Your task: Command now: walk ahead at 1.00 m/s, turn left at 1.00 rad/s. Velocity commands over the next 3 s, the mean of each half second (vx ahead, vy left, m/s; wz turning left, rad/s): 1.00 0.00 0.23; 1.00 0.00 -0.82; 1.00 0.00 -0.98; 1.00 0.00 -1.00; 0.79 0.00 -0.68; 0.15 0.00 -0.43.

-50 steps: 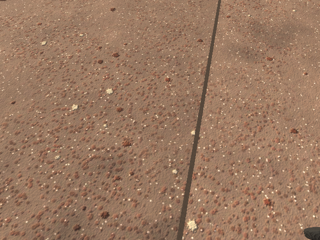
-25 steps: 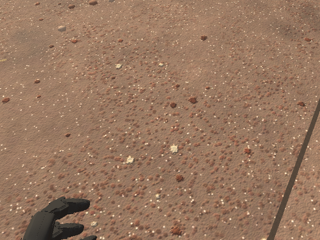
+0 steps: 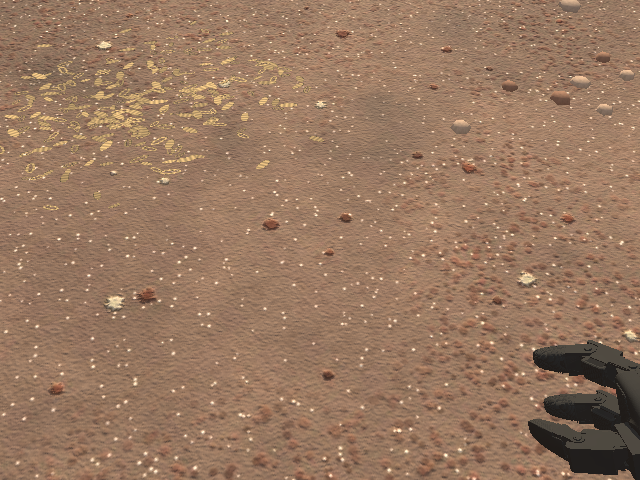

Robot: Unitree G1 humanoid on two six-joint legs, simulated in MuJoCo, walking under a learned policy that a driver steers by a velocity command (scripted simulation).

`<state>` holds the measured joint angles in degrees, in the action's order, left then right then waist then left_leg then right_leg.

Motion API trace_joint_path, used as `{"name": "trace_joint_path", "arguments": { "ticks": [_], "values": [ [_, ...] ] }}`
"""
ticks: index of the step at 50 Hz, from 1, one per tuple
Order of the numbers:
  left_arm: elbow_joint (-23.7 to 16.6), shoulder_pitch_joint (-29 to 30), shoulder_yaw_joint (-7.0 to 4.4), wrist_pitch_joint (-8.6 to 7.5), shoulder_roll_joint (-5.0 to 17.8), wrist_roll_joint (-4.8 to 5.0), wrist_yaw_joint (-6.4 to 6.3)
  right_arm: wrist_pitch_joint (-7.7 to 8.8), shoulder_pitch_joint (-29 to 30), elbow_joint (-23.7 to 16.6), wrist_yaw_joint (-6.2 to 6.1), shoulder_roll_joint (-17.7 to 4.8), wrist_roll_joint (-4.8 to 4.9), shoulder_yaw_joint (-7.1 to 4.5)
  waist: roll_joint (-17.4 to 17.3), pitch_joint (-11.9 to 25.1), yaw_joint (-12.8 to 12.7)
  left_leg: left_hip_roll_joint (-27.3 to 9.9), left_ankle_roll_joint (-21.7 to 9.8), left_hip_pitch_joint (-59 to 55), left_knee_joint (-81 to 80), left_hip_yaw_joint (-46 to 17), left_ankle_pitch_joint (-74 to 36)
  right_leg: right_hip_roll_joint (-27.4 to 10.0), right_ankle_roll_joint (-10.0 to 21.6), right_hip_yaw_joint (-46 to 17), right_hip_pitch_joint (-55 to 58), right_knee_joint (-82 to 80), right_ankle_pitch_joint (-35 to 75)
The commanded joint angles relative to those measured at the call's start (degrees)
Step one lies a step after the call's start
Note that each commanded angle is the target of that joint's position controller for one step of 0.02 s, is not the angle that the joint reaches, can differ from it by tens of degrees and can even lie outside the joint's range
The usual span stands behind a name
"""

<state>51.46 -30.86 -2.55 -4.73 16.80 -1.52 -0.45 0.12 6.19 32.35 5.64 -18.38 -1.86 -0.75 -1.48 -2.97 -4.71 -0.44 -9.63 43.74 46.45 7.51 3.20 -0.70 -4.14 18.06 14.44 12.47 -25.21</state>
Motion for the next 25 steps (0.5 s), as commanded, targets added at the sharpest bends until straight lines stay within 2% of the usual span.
{"name": "trace_joint_path", "arguments": {
  "ticks": [1, 2, 3, 4, 5, 6, 7, 8, 9, 10, 11, 12, 14, 15, 16, 18, 19, 20, 21, 22, 23, 24, 25],
  "values": [
    [-6.05, 6.93, -2.79, 0.55, 13.85, -0.06, -1.33, 0.38, -13.94, 1.80, -1.05, -5.22, 0.19, -1.87, 8.26, 4.61, 13.88, 6.95, -3.07, -26.56, -1.84, 3.57, 4.75, -14.20, 3.94, -1.92, -12.05, 18.15, 89.63],
    [-7.48, 10.07, -3.04, 1.42, 14.62, -0.20, -1.37, 0.53, -26.08, 5.52, -1.94, -7.69, 0.28, -3.36, 8.83, 9.59, 19.08, 7.72, -4.86, -39.64, -3.46, 0.85, 6.99, -15.16, 4.99, -3.48, -16.95, 32.63, 89.05],
    [-8.28, 11.69, -3.03, 2.00, 13.47, -0.63, -0.86, 0.64, -34.78, 9.23, -3.41, -9.98, 0.71, -5.27, 4.61, 12.70, 21.36, 6.68, -6.78, -54.66, -8.81, -4.80, 8.78, -12.05, 4.88, -3.94, -28.45, 52.33, 63.13],
    [-10.72, 11.82, -1.38, 1.91, 6.18, -1.63, 0.32, -0.14, -29.66, 8.85, -4.87, -14.30, 2.17, -6.79, -9.87, 8.92, 14.31, -2.37, -9.06, -58.81, -9.64, -20.59, 6.76, -1.12, 3.38, -4.28, -45.75, 73.91, 1.25],
    [-17.88, 10.18, -1.03, 0.80, 6.97, 0.00, 0.22, -0.94, -27.83, 5.35, -4.89, -18.89, -0.05, -7.35, -11.15, 19.72, 10.79, -12.54, -20.60, -72.90, -20.72, -50.37, 11.71, 2.51, 1.67, -16.61, -63.09, 85.42, -5.01],
    [-18.67, 15.65, -0.66, -0.79, 8.86, -0.24, 0.30, -0.98, -30.40, 5.60, -5.67, -16.42, 0.08, -7.50, -0.71, 17.44, 12.97, -13.85, -18.87, -69.07, -29.42, -55.45, 18.16, -0.71, 2.08, -22.39, -66.45, 80.67, 0.22],
    [-17.51, 15.40, -0.13, -1.32, 8.22, 0.21, 0.25, -0.19, -28.39, 7.38, -6.28, -12.61, 0.18, -6.62, 3.99, 8.11, 9.73, -13.48, -16.23, -59.05, -32.19, -49.99, 16.29, -3.65, 2.77, -21.94, -65.42, 73.82, 3.90],
    [-16.17, 15.37, 0.23, -0.85, 7.39, -0.44, 0.05, 1.10, -26.36, 8.35, -6.68, -9.92, 0.13, -5.70, 7.56, 3.72, 6.46, -11.46, -13.77, -49.15, -32.32, -43.63, 10.60, -5.92, 2.75, -21.02, -60.48, 68.63, 4.74],
    [-14.85, 13.28, 0.58, 0.28, 6.69, -1.41, 0.14, 2.43, -23.89, 8.17, -7.13, -7.74, -0.01, -4.66, 8.59, 2.57, 3.63, -9.34, -12.05, -41.99, -32.12, -37.62, 4.99, -7.32, 2.50, -20.93, -55.26, 65.25, 4.32],
    [-13.72, 11.40, 0.78, 1.62, 5.88, -1.97, 0.58, 3.63, -23.21, 8.70, -7.14, -5.51, 0.34, -3.60, 8.17, 1.87, 1.95, -8.07, -10.99, -36.09, -33.38, -33.71, 1.68, -8.47, 2.04, -20.78, -51.32, 62.15, 3.67],
    [-13.58, 11.84, 0.98, 2.40, 4.98, -1.86, 1.20, 4.62, -24.09, 9.66, -6.81, -4.50, 0.68, -3.11, 7.69, 1.14, 1.61, -6.90, -10.04, -32.84, -34.40, -30.24, -0.61, -9.44, 1.80, -20.46, -49.72, 58.40, 2.90],
    [-14.73, 15.03, 1.36, 2.75, 3.85, -1.36, 1.78, 5.37, -24.89, 10.69, -6.42, -5.04, 0.78, -3.21, 6.08, -0.73, 2.19, -5.79, -9.24, -30.20, -36.66, -26.61, -1.73, -9.98, 1.83, -19.39, -50.41, 54.03, 5.39],
    [-17.07, 23.07, 2.02, 2.66, 2.41, -0.08, 2.43, 6.47, -26.76, 12.04, -5.40, -5.23, 0.87, -3.31, 4.21, -4.18, 4.73, -2.43, -5.67, -28.92, -39.89, -18.51, -8.77, -9.89, 3.73, -17.00, -51.08, 43.19, 16.43],
    [-17.43, 24.90, 2.27, 2.43, 1.76, 0.51, 2.79, 6.86, -26.73, 12.27, -4.96, -5.12, 0.99, -3.26, 3.47, -4.47, 5.39, -0.78, -3.58, -28.48, -40.82, -14.63, -11.78, -8.96, 4.94, -15.93, -48.93, 37.29, 22.98],
    [-17.35, 26.57, 2.38, 2.19, 1.34, 1.04, 3.25, 7.37, -27.90, 12.77, -4.73, -4.58, 1.29, -3.04, 3.80, -4.22, 6.59, -0.07, -1.58, -28.64, -42.26, -11.75, -15.55, -7.49, 6.15, -14.16, -45.91, 32.57, 29.08],
    [-17.47, 29.24, 2.47, 1.85, 0.80, 1.80, 3.74, 8.17, -31.10, 14.60, -4.88, -5.41, 1.55, -2.93, 2.86, -4.22, 8.15, -2.55, 0.74, -33.68, -46.18, -9.20, -23.31, -4.51, 8.56, -12.65, -43.47, 26.98, 37.23],
    [-17.07, 29.04, 2.15, 1.75, 1.66, 1.85, 3.79, 8.31, -30.79, 14.96, -5.11, -6.23, 1.28, -2.99, 1.92, -3.88, 7.61, -3.50, 1.98, -38.22, -45.87, -7.16, -29.20, -2.99, 9.63, -12.44, -43.74, 24.84, 38.22],
    [-16.53, 29.24, 1.80, 1.57, 2.71, 1.56, 3.79, 8.29, -31.74, 15.43, -5.51, -6.49, 1.08, -2.91, 1.55, -2.72, 7.77, -3.89, 3.45, -43.21, -43.53, -5.41, -40.19, -0.65, 10.37, -10.54, -43.59, 23.54, 37.19],
    [-16.14, 28.96, 1.45, 1.46, 3.66, 1.18, 3.76, 8.07, -32.64, 15.81, -6.13, -7.21, 0.68, -2.91, -0.05, -0.74, 7.30, -4.69, 4.79, -47.87, -40.04, -4.24, -51.53, 1.79, 10.95, -8.87, -42.65, 22.96, 34.86],
    [-15.50, 27.27, 1.06, 1.57, 4.76, 0.87, 3.67, 7.61, -32.67, 16.00, -6.96, -8.13, 0.08, -3.05, -2.40, 1.43, 5.80, -5.86, 6.08, -51.25, -35.27, -3.39, -61.50, 4.02, 11.51, -8.00, -40.74, 22.93, 31.31],
    [-13.84, 22.02, 0.38, 1.87, 6.51, 0.65, 3.56, 6.87, -31.56, 15.77, -7.82, -9.15, -0.77, -3.31, -4.36, 4.74, 2.54, -7.25, 7.23, -53.06, -26.88, -2.65, -69.46, 6.37, 12.29, -7.75, -36.08, 23.32, 27.23],
    [-10.51, 11.73, -0.67, 2.27, 8.69, 0.62, 3.37, 5.96, -29.00, 15.06, -8.54, -10.02, -1.69, -3.60, -5.79, 8.93, -2.58, -8.06, 8.10, -51.69, -14.04, -1.90, -74.19, 8.34, 13.22, -7.96, -27.41, 24.58, 23.03],
    [-6.30, -1.96, -1.97, 2.54, 10.73, 0.68, 2.89, 5.18, -23.59, 13.47, -8.89, -11.45, -1.84, -4.04, -5.23, 11.99, -10.22, -7.40, 8.80, -43.98, 5.29, -0.68, -70.74, 6.76, 15.73, -11.22, -15.19, 21.69, 20.78]
  ]
}}
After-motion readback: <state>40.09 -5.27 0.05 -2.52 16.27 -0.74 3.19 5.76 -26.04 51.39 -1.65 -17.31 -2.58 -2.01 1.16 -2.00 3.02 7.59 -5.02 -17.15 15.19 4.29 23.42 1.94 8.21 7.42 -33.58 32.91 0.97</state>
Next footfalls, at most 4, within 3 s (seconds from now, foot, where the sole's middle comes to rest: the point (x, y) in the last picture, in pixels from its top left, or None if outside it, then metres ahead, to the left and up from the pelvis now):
0.08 left None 0.25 0.03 -0.75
0.50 right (366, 355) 0.71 -0.02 -0.75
0.90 left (306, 206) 1.14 0.16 -0.75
1.36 right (439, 143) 1.41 -0.20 -0.75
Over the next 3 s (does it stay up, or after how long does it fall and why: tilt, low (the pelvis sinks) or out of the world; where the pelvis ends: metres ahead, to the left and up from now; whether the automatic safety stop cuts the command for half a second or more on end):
stays up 1.77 -1.05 0.03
